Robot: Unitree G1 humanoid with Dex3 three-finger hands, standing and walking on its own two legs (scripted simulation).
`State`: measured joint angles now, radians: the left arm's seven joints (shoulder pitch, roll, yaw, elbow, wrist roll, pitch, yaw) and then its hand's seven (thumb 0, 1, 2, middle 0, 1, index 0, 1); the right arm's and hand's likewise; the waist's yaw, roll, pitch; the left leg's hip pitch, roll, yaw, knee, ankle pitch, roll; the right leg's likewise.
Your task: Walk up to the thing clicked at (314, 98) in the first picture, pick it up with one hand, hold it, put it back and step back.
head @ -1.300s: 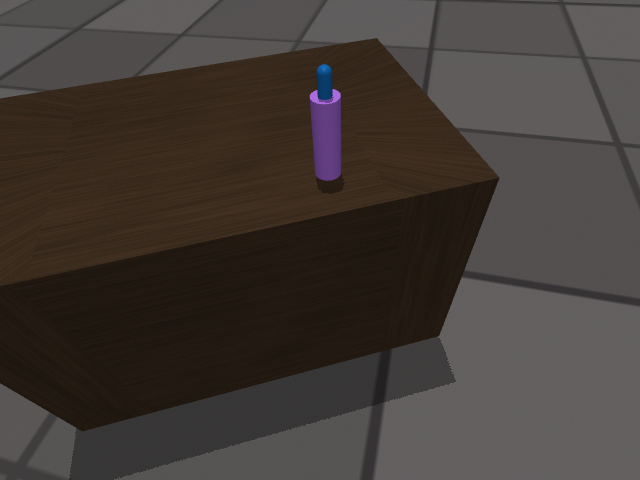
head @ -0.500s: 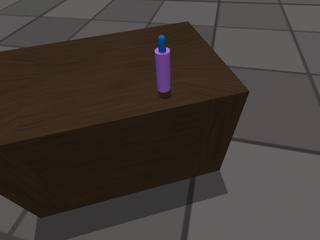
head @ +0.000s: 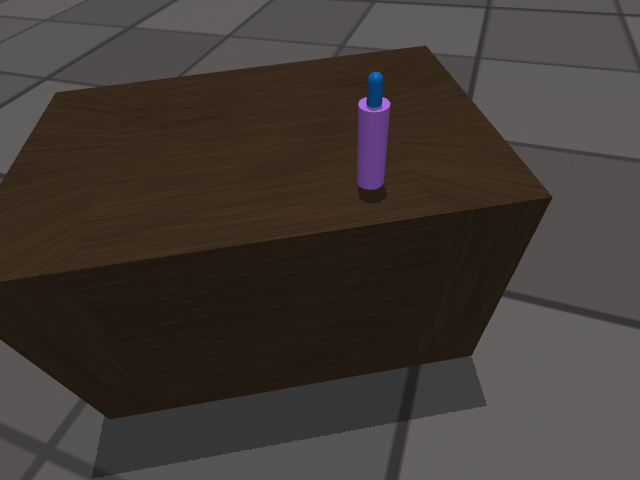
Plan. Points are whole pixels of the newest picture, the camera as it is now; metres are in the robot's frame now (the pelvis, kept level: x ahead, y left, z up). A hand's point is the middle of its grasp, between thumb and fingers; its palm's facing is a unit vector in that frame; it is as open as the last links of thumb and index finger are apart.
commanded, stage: walk up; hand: right
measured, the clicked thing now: (372, 133) +0.72 -0.05 +0.04
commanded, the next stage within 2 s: stand in 1.98 s
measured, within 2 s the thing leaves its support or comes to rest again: neither
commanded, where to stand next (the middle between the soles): +0.25 +0.08 m, yaw +10 degrees
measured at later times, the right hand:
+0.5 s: hand (489, 461) +0.20 -0.18 -0.15, palm faces -0.14 +0.93 -0.35, open 7.4 cm
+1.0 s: hand (441, 346) +0.37 -0.15 -0.15, palm faces -0.24 +0.89 -0.39, open 7.4 cm
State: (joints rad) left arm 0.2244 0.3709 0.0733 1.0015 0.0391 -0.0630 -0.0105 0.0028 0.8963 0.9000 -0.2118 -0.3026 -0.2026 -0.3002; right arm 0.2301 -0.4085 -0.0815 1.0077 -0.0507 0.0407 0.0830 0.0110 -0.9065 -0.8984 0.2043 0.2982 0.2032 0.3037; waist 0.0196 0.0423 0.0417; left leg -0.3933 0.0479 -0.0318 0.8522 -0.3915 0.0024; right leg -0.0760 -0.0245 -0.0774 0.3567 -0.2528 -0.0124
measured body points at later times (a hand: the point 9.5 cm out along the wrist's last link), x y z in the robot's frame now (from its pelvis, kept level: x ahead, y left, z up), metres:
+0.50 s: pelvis +0.15 +0.08 -0.01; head +0.16 +0.08 +0.44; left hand +0.18 +0.40 -0.12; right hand +0.21 -0.23 -0.13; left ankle +0.11 +0.19 -0.74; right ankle +0.26 -0.04 -0.73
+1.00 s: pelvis +0.22 +0.08 -0.01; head +0.23 +0.10 +0.44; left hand +0.24 +0.40 -0.15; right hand +0.38 -0.19 -0.12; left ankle +0.19 +0.20 -0.74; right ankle +0.27 -0.04 -0.74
